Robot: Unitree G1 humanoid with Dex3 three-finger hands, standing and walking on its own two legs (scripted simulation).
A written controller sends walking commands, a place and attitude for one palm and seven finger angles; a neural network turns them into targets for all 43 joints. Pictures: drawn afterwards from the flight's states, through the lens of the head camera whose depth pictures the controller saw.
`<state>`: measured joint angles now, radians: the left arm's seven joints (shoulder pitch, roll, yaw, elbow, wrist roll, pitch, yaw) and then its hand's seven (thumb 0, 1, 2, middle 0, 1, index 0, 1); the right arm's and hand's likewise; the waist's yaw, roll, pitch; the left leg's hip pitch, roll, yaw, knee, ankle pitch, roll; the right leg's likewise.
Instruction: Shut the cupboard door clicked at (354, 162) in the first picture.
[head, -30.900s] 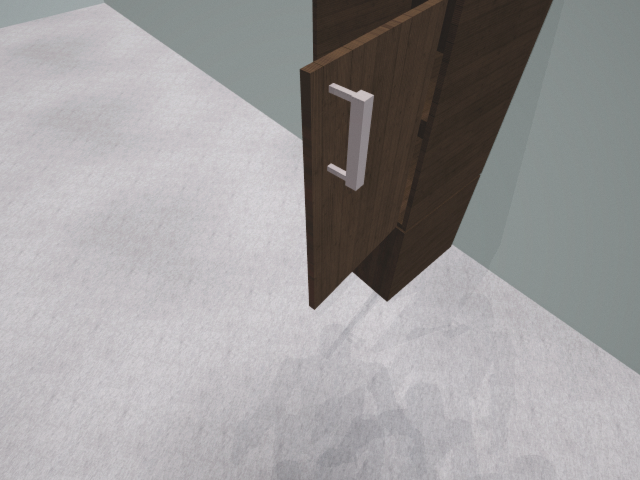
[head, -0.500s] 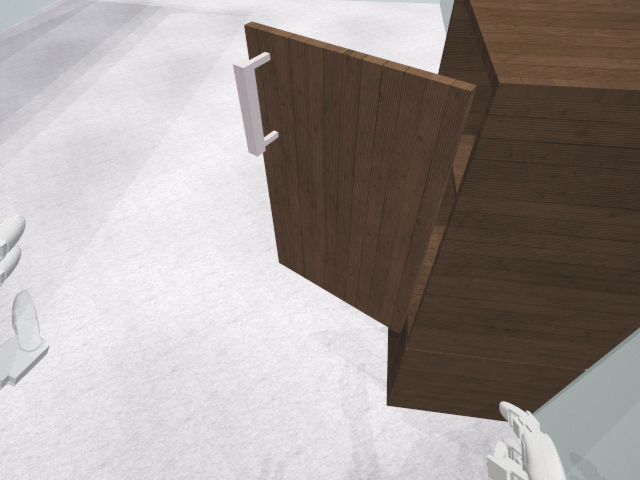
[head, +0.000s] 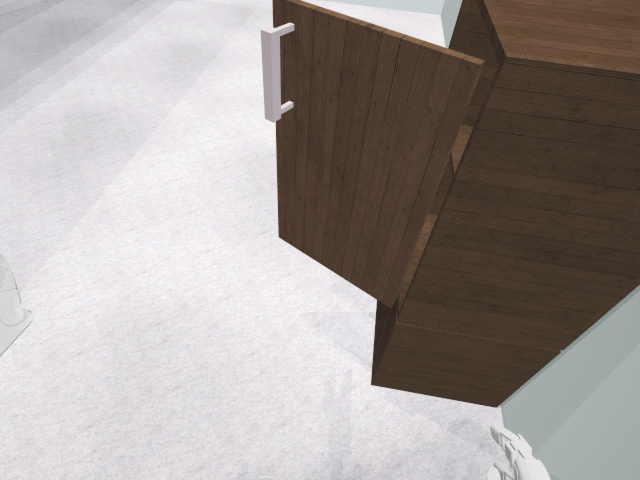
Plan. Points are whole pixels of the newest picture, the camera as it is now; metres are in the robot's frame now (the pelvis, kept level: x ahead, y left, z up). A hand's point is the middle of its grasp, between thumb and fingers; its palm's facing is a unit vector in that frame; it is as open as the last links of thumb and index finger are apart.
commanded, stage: step back with the hand held close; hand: left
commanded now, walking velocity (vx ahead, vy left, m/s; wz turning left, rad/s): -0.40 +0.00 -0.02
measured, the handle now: (279, 73) +0.73 +0.11 +0.16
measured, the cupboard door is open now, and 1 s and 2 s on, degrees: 62 62 62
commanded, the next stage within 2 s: stop stepping back and stand still in 0.50 s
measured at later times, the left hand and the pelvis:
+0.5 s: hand out of the picture +0.12 +0.26 +0.20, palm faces +0.47 -0.74 -0.48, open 7.4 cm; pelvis -0.07 +0.00 +0.00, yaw +2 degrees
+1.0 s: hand out of the picture -0.03 +0.34 +0.19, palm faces +0.65 -0.69 -0.31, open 7.4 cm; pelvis -0.17 +0.03 +0.02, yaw +4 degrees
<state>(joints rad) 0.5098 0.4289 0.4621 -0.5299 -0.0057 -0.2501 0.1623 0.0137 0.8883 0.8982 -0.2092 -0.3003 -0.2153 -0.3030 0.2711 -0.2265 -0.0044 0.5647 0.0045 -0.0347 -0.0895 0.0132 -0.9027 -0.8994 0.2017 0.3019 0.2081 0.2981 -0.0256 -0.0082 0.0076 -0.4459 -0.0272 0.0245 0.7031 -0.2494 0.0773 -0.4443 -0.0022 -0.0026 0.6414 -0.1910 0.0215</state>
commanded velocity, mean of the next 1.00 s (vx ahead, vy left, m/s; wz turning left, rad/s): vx -0.16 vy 0.01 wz -0.03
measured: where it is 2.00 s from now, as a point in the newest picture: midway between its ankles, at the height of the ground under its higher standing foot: outside the picture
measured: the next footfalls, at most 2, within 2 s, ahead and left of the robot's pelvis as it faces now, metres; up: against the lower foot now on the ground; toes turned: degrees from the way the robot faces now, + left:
right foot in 0.08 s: +0.07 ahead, -0.15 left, +0.00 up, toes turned +4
right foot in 0.82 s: -0.17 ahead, -0.09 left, +0.00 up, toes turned +5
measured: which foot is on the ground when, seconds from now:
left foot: down 0.00-0.84, up 0.86-1.00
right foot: up 0.00-0.06, down 0.08-0.62, up 0.64-0.80, down 0.82-1.00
